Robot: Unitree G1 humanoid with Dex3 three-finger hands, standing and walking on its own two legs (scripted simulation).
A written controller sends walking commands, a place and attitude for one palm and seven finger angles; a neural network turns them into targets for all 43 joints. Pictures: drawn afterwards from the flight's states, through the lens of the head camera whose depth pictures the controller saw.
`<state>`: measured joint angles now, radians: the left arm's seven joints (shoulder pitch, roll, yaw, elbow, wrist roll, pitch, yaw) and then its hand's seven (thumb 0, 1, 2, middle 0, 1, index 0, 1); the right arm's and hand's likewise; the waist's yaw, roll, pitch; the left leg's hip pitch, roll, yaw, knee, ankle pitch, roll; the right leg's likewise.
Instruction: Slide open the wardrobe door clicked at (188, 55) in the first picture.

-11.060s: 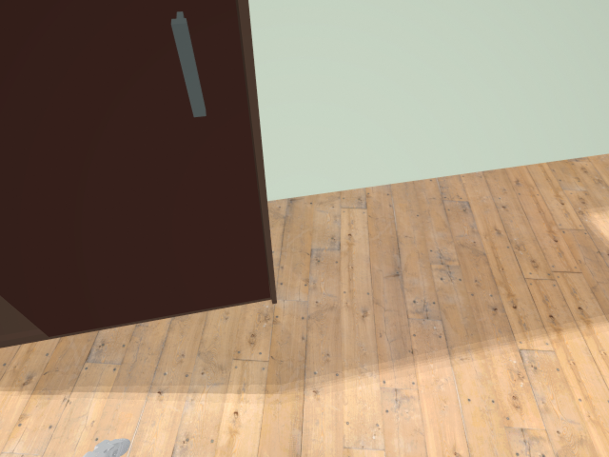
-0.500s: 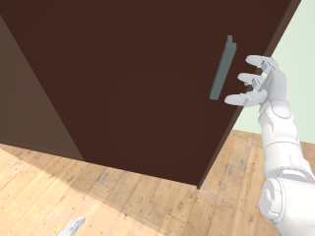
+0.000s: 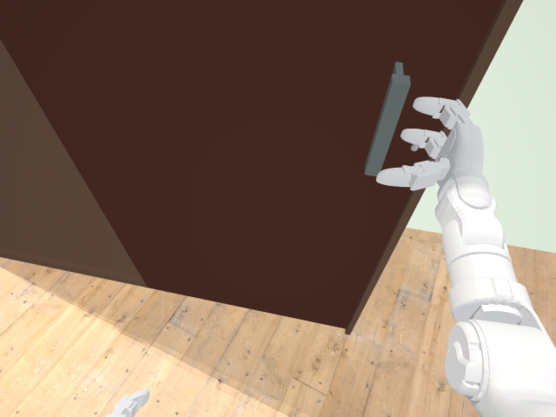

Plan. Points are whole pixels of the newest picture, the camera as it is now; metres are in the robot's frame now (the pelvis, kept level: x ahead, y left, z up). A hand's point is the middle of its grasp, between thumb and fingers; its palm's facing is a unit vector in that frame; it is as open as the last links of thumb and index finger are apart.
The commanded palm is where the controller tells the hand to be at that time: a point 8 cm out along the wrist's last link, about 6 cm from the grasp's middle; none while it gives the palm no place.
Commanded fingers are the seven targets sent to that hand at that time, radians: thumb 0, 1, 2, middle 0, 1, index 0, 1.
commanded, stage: feel for the door with the fingertips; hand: right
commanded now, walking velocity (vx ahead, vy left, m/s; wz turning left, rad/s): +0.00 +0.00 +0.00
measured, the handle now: (384, 122) +0.52 -0.11 +0.17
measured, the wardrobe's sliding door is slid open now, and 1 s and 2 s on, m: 0.00 0.00 0.00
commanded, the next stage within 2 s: slide the fingers in behind the handle in 0.36 s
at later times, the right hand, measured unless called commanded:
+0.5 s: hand (402, 140) +0.47 -0.13 +0.17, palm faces +0.12 +0.99 +0.01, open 13.7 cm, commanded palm +0.44 -0.17 +0.17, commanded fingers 0.00 0.50 -0.30 0.30 1.20 0.30 1.20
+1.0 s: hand (386, 145) +0.46 -0.10 +0.17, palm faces +0.10 +1.00 +0.01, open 14.0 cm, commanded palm +0.43 -0.15 +0.17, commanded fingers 0.00 0.50 -0.30 0.30 1.20 0.30 1.20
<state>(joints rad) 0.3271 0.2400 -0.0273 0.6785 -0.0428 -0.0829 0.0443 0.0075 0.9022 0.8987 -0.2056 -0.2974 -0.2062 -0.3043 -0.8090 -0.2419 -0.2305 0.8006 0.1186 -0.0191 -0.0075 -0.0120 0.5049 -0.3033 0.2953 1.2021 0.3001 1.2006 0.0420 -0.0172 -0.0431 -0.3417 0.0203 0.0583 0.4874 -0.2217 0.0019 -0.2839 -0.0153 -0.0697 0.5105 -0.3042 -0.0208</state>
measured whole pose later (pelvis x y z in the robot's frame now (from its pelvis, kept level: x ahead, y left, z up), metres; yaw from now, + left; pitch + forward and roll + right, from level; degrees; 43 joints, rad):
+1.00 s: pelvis -0.01 +0.01 +0.00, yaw +0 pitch +5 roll +0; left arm 0.33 0.24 -0.02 0.69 -0.03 -0.09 0.04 0.01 0.90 0.90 -0.21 -0.30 -0.21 -0.30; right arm -0.87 -0.19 -0.21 0.88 0.10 -0.06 -0.08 -0.01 0.51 -0.30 0.30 1.21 0.30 1.20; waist 0.05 -0.02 -0.04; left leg -0.36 0.01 0.06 0.50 -0.22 0.01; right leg -0.30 -0.02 -0.07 0.51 -0.29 -0.01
